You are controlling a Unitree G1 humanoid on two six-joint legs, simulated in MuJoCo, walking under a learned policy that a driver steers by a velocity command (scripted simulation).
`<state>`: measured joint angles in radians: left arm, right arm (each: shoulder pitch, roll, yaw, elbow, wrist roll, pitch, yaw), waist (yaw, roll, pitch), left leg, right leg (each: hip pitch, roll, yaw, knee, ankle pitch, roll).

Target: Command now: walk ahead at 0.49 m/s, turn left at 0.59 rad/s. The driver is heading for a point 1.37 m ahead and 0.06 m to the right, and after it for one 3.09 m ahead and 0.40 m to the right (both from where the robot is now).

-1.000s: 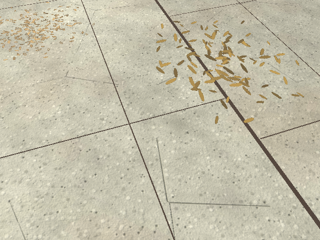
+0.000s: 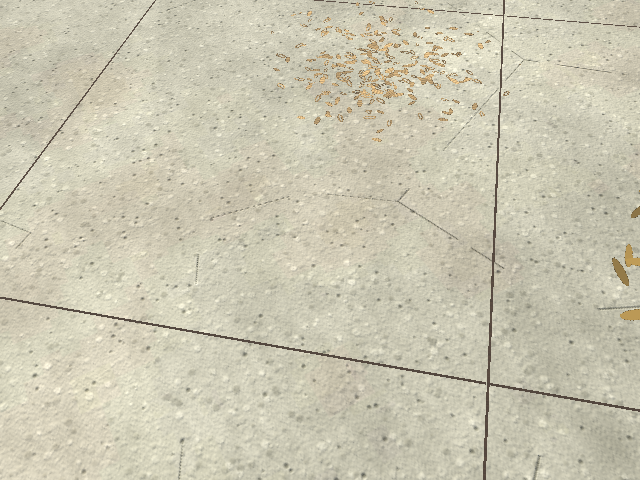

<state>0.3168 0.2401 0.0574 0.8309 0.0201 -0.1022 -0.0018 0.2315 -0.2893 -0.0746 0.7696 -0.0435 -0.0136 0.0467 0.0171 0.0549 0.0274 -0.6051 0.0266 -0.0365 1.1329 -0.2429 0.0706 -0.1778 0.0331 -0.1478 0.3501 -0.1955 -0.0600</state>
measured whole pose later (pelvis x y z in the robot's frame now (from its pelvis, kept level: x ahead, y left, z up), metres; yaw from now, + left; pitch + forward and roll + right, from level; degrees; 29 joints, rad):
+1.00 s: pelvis +0.56 +0.09 -0.01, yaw +15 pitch +0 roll +0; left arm 0.24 0.24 0.05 0.87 0.02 -0.07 -0.02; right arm 0.32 -0.25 -0.04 0.93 -0.03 -0.07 0.01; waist -0.01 0.03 0.05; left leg -0.36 0.00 -0.02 1.16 -0.31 0.08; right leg -0.29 0.05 -0.10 0.46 -0.17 -0.09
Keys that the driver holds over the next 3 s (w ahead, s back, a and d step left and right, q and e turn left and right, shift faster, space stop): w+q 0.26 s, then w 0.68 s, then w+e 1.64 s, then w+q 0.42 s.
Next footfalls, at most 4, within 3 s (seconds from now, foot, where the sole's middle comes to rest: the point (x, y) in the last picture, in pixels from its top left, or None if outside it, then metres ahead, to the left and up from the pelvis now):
0.30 left None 0.31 0.13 -0.78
0.86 right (330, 397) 0.66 0.05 -0.78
1.38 left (237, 305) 0.91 0.28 -0.78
1.92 right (336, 232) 1.14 0.03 -0.78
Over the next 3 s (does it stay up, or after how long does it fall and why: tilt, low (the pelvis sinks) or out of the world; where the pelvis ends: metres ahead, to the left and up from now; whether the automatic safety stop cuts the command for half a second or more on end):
stays up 1.51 -0.14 -0.01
